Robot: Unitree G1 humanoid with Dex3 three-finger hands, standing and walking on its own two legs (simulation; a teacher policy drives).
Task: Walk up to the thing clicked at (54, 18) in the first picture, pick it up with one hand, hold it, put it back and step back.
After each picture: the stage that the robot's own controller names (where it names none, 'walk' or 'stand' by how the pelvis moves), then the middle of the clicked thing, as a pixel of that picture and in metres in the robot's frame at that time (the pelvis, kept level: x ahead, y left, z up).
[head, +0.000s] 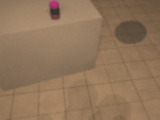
stand; (54, 10) +1.01 +0.22 -0.10
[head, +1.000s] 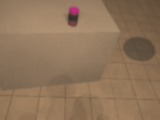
walk; (73, 16) +0.93 +0.04 -0.08
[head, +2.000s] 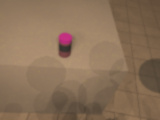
walk; (64, 45) +0.60 +0.11 -0.07
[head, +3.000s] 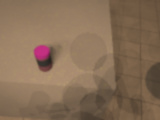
walk; (43, 59) +0.49 +0.19 -0.08
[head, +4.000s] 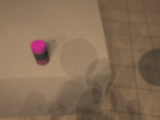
stand; (40, 53) +0.53 +0.20 -0.09
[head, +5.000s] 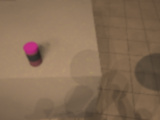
stand; (33, 54) +0.55 +0.27 -0.09
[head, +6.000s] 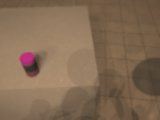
stand; (30, 65) +0.51 +0.27 -0.10
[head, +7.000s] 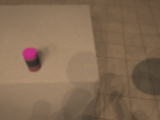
stand; (32, 60) +0.54 +0.27 -0.10
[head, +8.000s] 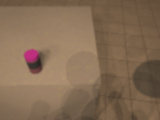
stand; (33, 62) +0.53 +0.26 -0.10
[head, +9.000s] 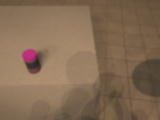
stand; (32, 61) +0.53 +0.26 -0.10
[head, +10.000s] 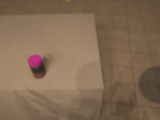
rise first; (37, 67) +0.52 +0.27 -0.10
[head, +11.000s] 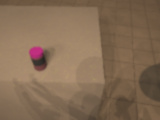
go down; (38, 59) +0.54 +0.26 -0.09
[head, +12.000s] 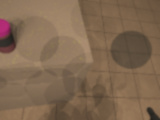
go down; (3, 37) +0.51 +0.25 -0.02
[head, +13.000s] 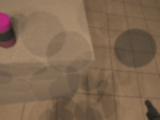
close in; (3, 31) +0.52 +0.25 -0.02
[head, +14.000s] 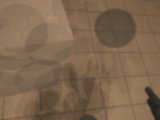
close; out of the picture +0.55 +0.28 +0.03
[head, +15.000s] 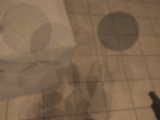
lift; out of the picture +0.51 +0.26 +0.02
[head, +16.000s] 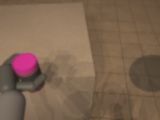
lift; (30, 73) +0.33 +0.17 +0.11
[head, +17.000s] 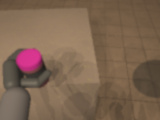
hold; (34, 69) +0.33 +0.16 +0.13
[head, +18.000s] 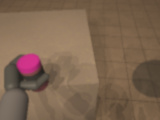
hold; (34, 73) +0.34 +0.17 +0.10
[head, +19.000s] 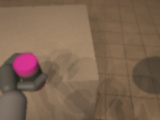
crouch; (31, 73) +0.33 +0.17 +0.10
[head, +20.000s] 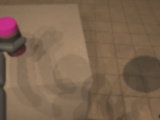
crouch; (11, 38) +0.44 +0.23 +0.15
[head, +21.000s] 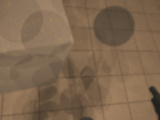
lower; out of the picture +0.52 +0.26 +0.00
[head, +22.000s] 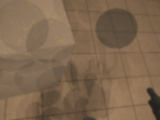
lower; out of the picture +0.52 +0.27 +0.02
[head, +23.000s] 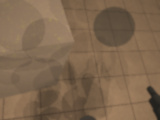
lower; out of the picture +0.53 +0.27 +0.02
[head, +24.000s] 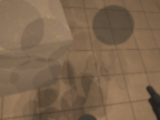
lower; out of the picture +0.53 +0.28 +0.03
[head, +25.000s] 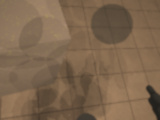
loosen; out of the picture +0.53 +0.28 +0.03
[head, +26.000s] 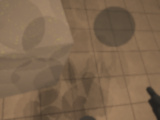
withdraw; out of the picture +0.53 +0.28 +0.02
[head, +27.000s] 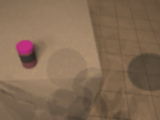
sink last; (27, 55) +0.50 +0.25 -0.03
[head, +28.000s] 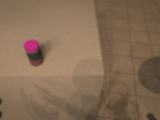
stand; (34, 53) +0.54 +0.26 -0.04
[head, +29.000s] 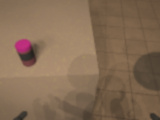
stand; (26, 53) +0.53 +0.27 -0.03
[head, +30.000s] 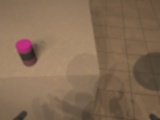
stand; (27, 53) +0.52 +0.27 -0.03
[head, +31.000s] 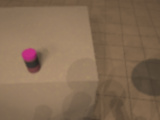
stand; (31, 61) +0.53 +0.27 -0.08
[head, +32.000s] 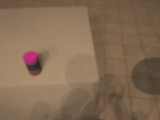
stand; (32, 63) +0.52 +0.26 -0.10
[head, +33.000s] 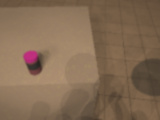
stand; (33, 63) +0.52 +0.26 -0.10
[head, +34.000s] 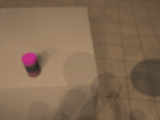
walk; (31, 65) +0.51 +0.26 -0.10
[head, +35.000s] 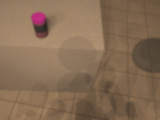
walk; (40, 25) +0.65 +0.23 -0.09
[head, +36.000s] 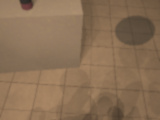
walk; out of the picture +0.86 +0.35 -0.07
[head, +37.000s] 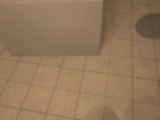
stand; out of the picture +1.10 +0.25 -0.08
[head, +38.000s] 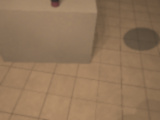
stand; out of the picture +1.15 +0.21 -0.10
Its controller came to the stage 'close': yes
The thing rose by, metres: 0.23
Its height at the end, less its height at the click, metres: +0.00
